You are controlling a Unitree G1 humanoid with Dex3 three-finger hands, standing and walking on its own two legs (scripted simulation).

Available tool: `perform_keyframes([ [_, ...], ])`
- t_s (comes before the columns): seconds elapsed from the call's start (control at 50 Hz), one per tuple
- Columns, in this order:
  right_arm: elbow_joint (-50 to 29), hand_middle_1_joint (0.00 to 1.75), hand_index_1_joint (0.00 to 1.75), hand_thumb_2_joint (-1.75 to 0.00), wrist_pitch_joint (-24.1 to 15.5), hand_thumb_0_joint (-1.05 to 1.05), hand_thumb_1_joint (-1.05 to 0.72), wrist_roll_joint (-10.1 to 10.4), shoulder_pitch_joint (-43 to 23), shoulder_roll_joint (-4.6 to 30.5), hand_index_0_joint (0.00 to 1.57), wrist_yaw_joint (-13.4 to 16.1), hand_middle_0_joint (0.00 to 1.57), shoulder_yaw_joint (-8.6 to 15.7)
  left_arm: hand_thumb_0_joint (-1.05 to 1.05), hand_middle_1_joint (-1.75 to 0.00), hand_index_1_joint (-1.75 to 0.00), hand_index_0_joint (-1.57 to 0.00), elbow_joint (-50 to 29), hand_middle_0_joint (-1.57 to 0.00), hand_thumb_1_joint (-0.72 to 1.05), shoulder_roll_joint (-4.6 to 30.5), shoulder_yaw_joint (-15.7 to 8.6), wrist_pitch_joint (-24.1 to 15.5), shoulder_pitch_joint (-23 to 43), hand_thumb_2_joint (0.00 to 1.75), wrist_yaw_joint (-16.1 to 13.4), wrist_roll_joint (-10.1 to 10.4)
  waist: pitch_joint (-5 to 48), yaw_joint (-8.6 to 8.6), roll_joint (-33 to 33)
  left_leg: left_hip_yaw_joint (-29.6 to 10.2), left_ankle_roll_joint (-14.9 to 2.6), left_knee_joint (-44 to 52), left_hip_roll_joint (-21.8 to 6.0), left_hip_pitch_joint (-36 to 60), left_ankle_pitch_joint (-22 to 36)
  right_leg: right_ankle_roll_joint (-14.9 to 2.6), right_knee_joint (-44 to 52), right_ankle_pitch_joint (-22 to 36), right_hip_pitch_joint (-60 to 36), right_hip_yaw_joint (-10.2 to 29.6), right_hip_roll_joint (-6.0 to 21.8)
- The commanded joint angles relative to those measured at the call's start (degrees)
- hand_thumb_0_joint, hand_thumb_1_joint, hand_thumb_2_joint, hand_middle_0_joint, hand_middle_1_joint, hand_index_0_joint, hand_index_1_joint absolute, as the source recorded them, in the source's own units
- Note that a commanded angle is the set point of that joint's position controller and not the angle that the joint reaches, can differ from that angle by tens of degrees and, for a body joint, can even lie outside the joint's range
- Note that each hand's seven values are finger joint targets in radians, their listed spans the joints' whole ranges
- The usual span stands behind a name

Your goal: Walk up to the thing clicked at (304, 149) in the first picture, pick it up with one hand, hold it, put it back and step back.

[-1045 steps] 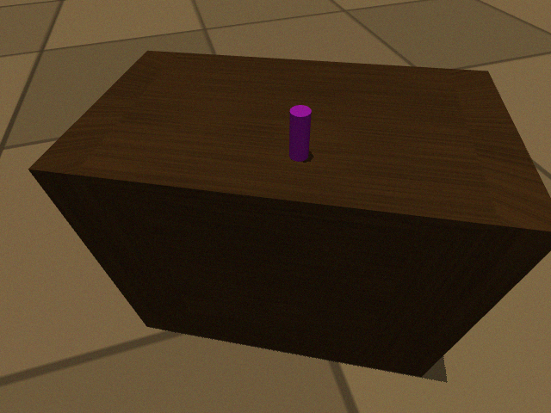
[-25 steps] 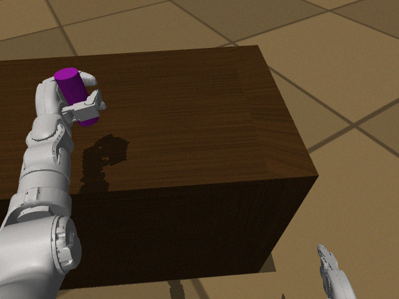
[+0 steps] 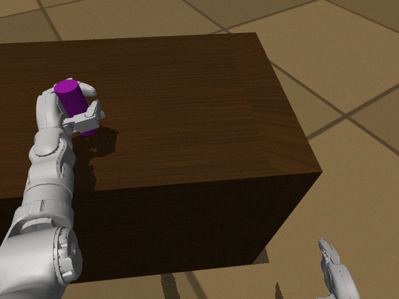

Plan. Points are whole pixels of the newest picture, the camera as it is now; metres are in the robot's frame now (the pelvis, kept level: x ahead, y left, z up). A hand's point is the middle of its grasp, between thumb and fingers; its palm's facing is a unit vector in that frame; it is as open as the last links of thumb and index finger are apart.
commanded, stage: lower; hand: left
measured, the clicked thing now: (78, 109) +0.48 +0.21 +0.14
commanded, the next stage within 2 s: loosen in 0.64 s
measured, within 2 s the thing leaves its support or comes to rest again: rests again in 0.64 s
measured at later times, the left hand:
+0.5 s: hand (90, 120) +0.48 +0.20 +0.10, palm faces +0.18 -0.98 +0.01, open 5.0 cm
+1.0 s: hand (94, 119) +0.49 +0.19 +0.10, palm faces +0.17 -0.98 +0.02, open 5.4 cm
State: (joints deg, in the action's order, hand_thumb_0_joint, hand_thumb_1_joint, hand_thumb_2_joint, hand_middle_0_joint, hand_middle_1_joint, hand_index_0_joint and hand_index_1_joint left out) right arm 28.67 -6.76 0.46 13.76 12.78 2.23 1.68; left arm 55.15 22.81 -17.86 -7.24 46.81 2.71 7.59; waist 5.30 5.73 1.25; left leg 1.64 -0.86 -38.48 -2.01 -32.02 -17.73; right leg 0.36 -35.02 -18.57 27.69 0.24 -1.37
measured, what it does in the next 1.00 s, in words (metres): stands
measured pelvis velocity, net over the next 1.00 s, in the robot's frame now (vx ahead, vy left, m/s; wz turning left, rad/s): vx -0.01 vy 0.00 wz -0.01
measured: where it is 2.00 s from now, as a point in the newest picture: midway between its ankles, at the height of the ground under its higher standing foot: outside the picture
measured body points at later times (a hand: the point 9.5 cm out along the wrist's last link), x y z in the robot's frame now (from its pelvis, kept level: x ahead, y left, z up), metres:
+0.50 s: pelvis +0.00 +0.00 -0.01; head +0.06 +0.01 +0.43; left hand +0.46 +0.25 +0.11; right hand +0.15 -0.26 -0.07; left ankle +0.01 +0.11 -0.72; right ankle -0.02 -0.13 -0.72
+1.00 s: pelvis -0.01 +0.00 -0.02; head +0.07 +0.02 +0.42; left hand +0.47 +0.25 +0.10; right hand +0.14 -0.26 -0.08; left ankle +0.01 +0.11 -0.72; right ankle -0.02 -0.13 -0.72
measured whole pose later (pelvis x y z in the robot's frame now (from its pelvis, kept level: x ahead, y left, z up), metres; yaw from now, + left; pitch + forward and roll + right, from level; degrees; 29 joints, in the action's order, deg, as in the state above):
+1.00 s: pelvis -0.01 +0.00 -0.02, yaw +0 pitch +15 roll -2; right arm 18.2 -2.1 -0.7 17.1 12.9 0.7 1.9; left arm 58.3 23.6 -19.9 -12.3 48.7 2.1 6.4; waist 6.8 7.3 1.4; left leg 1.2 -1.1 -49.1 -2.4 -42.7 -21.8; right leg 0.5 -45.8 -22.8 38.3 -0.1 -1.7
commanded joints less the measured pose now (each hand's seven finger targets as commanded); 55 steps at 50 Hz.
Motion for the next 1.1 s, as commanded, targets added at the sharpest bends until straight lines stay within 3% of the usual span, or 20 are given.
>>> perform_keyframes([
  [0.0, -10.3, 0.05, 0.05, -0.06, -2.4, 0.00, 0.53, 0.2, -1.2, 8.4, 0.05, 0.3, 0.05, 4.1, 0.00, -1.42, -1.44, -1.40, -12.8, -1.41, 0.56, 12.4, -1.0, -5.2, 26.8, 1.31, -0.2, 0.8, 25.1, 0.83, 2.8, -1.9, -0.73, 0.2, -0.4, 19.0, 22.3, -1.09, 1.1, 20.2, -2.7, -1.4, -0.5],
  [0.04, -10.5, 0.05, 0.05, -0.06, -2.1, 0.00, 0.53, 0.2, -1.8, 8.1, 0.05, 0.2, 0.05, 3.9, 0.00, -1.40, -1.42, -1.38, -17.6, -1.39, 0.57, 13.7, -1.3, -5.9, 30.2, 1.30, -0.2, 0.9, 27.2, 0.01, 5.7, -1.9, -0.56, -0.4, -0.5, 20.7, 23.8, -1.26, 0.4, 20.5, -2.2, -1.3, -0.4],
  [0.06, -10.9, 0.05, 0.05, -0.06, -2.0, 0.00, 0.53, 0.2, -1.1, 8.0, 0.05, 0.3, 0.05, 3.8, 0.00, -1.40, -1.41, -1.38, -14.0, -1.39, 0.59, 12.8, -1.1, -5.5, 27.9, 1.29, -0.3, 0.9, 26.0, 1.07, 3.6, -2.0, -0.89, -1.1, -0.5, 20.2, 24.1, -0.94, 0.3, 21.0, -1.4, -1.4, -0.5],
  [0.2, -12.3, 0.05, 0.05, -0.06, -1.2, 0.00, 0.53, 0.0, 0.3, 7.7, 0.05, -0.2, 0.05, 3.8, 0.00, -1.39, -1.41, -1.37, -13.9, -1.38, 0.56, 12.7, -1.7, -6.1, 26.3, 1.29, -0.5, 0.7, 24.8, 0.56, 3.1, -2.2, -0.79, -2.4, -0.5, 17.7, 24.5, -1.01, -1.7, 20.8, -0.1, -1.5, -0.5],
  [0.24, -14.0, 0.05, 0.05, -0.06, -1.0, 0.00, 0.53, 0.0, -0.2, 9.0, 0.05, -0.1, 0.05, 5.1, 0.00, -1.40, -1.42, -1.38, -15.5, -1.39, 0.58, 13.5, -2.1, -6.4, 27.4, 1.30, -0.5, 0.6, 26.4, 0.90, 3.4, -2.0, -0.98, -2.7, -0.3, 17.8, 23.0, -0.96, -2.1, 20.4, 0.2, -1.2, -0.4],
  [0.28, -13.2, 0.05, 0.05, -0.06, -0.7, 0.00, 0.53, 0.0, 1.8, 6.8, 0.05, -0.5, 0.05, 3.2, 0.00, -1.39, -1.42, -1.37, -15.8, -1.39, 0.56, 13.0, -1.7, -6.7, 27.8, 1.30, -0.4, 0.6, 25.3, 0.70, 3.7, -1.9, -1.07, -3.3, -0.2, 16.4, 22.4, -0.93, -2.5, 20.0, 0.5, -1.4, -0.4],
  [0.38, -16.8, 0.05, 0.05, -0.06, -0.3, 0.00, 0.52, -0.2, 0.7, 8.1, 0.05, -0.4, 0.05, 4.3, 0.00, -1.39, -1.41, -1.37, -14.8, -1.39, 0.52, 12.9, -1.9, -7.0, 28.1, 1.29, -0.6, 0.1, 27.4, 1.00, 4.0, -1.8, -1.08, -4.3, -0.1, 16.2, 21.8, -0.96, -3.8, 19.7, 1.0, -1.1, -0.3],
  [0.48, -15.8, 0.05, 0.05, -0.06, -0.2, 0.00, 0.53, -0.5, 1.5, 7.8, 0.05, -0.5, 0.05, 4.4, 0.00, -1.42, -1.44, -1.41, -12.6, -1.42, 0.54, 12.7, -1.9, -7.8, 28.4, 1.30, -0.7, 0.1, 23.9, 1.32, 3.8, -2.2, -0.83, -4.1, -0.3, 13.3, 16.2, -1.30, -4.3, 14.3, 4.3, -1.5, -0.7],
  [0.54, -17.3, 0.05, 0.05, -0.06, 0.1, 0.00, 0.53, -0.5, 1.7, 8.0, 0.05, -0.6, 0.05, 4.3, 0.00, -1.41, -1.43, -1.41, -16.2, -1.42, 0.55, 14.4, -2.3, -8.8, 31.3, 1.29, -0.4, 0.1, 28.6, 1.14, 6.2, -2.3, -0.63, -5.1, -0.4, 15.1, 18.4, -1.42, -5.3, 15.9, 3.8, -1.4, -0.6],
  [0.56, -18.5, 0.05, 0.05, -0.06, 0.1, 0.00, 0.52, -0.6, 1.4, 9.3, 0.05, -0.4, 0.05, 5.4, 0.00, -1.42, -1.44, -1.41, -12.1, -1.42, 0.56, 13.1, -1.8, -8.3, 29.0, 1.30, -0.4, 0.0, 27.7, 2.03, 3.8, -2.4, -0.75, -5.4, -0.6, 14.9, 18.1, -1.33, -5.3, 15.6, 4.5, -1.6, -0.8],
  [0.6, -17.2, 0.05, 0.05, -0.06, 0.4, 0.00, 0.53, -0.8, 2.0, 7.1, 0.05, -0.9, 0.05, 3.3, 0.00, -1.40, -1.41, -1.39, -13.9, -1.40, 0.58, 13.4, -2.1, -8.7, 30.7, 1.30, -0.4, -0.1, 27.7, 1.01, 5.1, -2.2, -0.76, -5.6, -0.3, 12.9, 18.0, -1.32, -5.5, 16.3, 3.5, -1.2, -0.5],
  [0.66, -19.5, 0.05, 0.05, -0.06, 0.6, 0.00, 0.53, -0.8, 0.5, 9.4, 0.05, -0.5, 0.05, 5.3, 0.00, -1.40, -1.42, -1.40, -14.0, -1.41, 0.58, 13.5, -2.1, -9.1, 31.4, 1.30, -0.7, 0.0, 29.5, 1.70, 5.0, -2.4, -0.74, -5.8, -0.4, 13.8, 18.4, -1.42, -6.1, 16.7, 3.5, -1.2, -0.6],
  [0.72, -19.0, 0.05, 0.05, -0.05, 0.8, 0.00, 0.53, -0.9, 2.2, 8.1, 0.05, -0.7, 0.05, 3.9, 0.00, -1.40, -1.42, -1.40, -8.4, -1.41, 0.58, 13.3, -2.4, -8.8, 28.3, 1.30, -0.8, -0.4, 24.9, 1.96, 3.2, -2.7, -0.66, -6.0, -0.6, 11.4, 16.8, -1.42, -5.9, 14.5, 5.7, -1.6, -0.9],
  [0.76, -19.8, 0.05, 0.05, -0.05, 1.0, 0.00, 0.52, -1.0, 1.4, 8.6, 0.05, -0.7, 0.05, 4.6, 0.00, -1.30, -1.29, -1.42, -13.7, -1.40, 0.53, 16.2, -3.8, -9.8, 32.2, 1.15, -1.0, -0.4, 30.2, 1.65, 4.7, -2.2, -1.05, -6.7, -0.3, 12.6, 17.4, -1.14, -6.2, 16.5, 4.0, -1.0, -0.5],
  [0.88, -19.5, 0.05, 0.05, -0.04, 1.5, 0.00, 0.52, -0.9, 2.4, 8.3, 0.05, -0.9, 0.05, 4.3, 0.00, -1.02, -0.99, -1.23, -11.2, -1.20, 0.19, 15.2, -3.5, -9.4, 29.7, 0.71, -0.9, -0.6, 27.9, 1.74, 4.6, -2.2, -1.02, -6.7, -0.2, 10.4, 17.5, -1.15, -6.5, 16.9, 4.2, -1.1, -0.7],
  [0.96, -20.6, 0.05, 0.05, -0.05, 1.7, 0.00, 0.51, -0.8, 2.0, 8.3, 0.05, -0.9, 0.05, 4.5, 0.00, -0.81, -0.81, -0.98, -13.0, -0.98, 0.00, 15.5, -3.3, -9.7, 31.9, 0.59, -0.7, -0.5, 29.7, 1.65, 5.1, -2.1, -1.08, -7.0, -0.1, 11.5, 17.2, -1.12, -6.5, 16.6, 4.0, -1.0, -0.6],
  [1.02, -19.9, 0.05, 0.05, -0.05, 1.8, 0.00, 0.52, -0.8, 2.9, 8.1, 0.05, -1.1, 0.05, 4.1, 0.00, -0.69, -0.70, -0.85, -7.4, -0.86, -0.07, 12.2, -2.2, -8.7, 27.2, 0.52, -0.5, -0.5, 25.0, 2.26, 3.2, -2.5, -0.94, -6.5, -0.4, 9.9, 16.2, -1.26, -6.4, 15.0, 6.1, -1.4, -0.9],
  [1.04, -20.6, 0.05, 0.05, -0.05, 1.9, 0.00, 0.52, -0.7, 2.4, 8.7, 0.05, -0.9, 0.05, 4.6, 0.00, -0.66, -0.66, -0.82, -13.7, -0.82, -0.11, 15.4, -3.5, -9.4, 31.5, 0.49, -0.7, -0.5, 29.4, 1.56, 5.4, -2.3, -0.90, -6.8, -0.4, 12.0, 17.2, -1.28, -6.7, 15.8, 5.2, -1.2, -0.8],
  [1.06, -20.2, 0.05, 0.05, -0.05, 1.9, 0.00, 0.52, -0.8, 2.8, 8.2, 0.05, -1.0, 0.05, 4.3, 0.00, -0.63, -0.63, -0.78, -7.3, -0.79, -0.11, 13.0, -2.3, -8.6, 28.8, 0.48, -0.6, -0.6, 26.4, 2.72, 3.6, -2.3, -1.04, -6.9, -0.3, 11.2, 16.5, -1.14, -6.5, 15.1, 6.3, -1.3, -0.9],
  [1.08, -19.3, 0.05, 0.05, -0.05, 2.1, 0.00, 0.53, -0.8, 3.9, 7.7, 0.05, -1.1, 0.05, 3.9, 0.00, -0.60, -0.60, -0.75, -8.2, -0.76, -0.13, 12.8, -2.4, -8.7, 27.5, 0.45, -0.5, -0.5, 25.2, 2.21, 3.6, -2.5, -0.95, -6.7, -0.4, 10.0, 16.6, -1.24, -6.7, 15.1, 6.0, -1.6, -1.0],
])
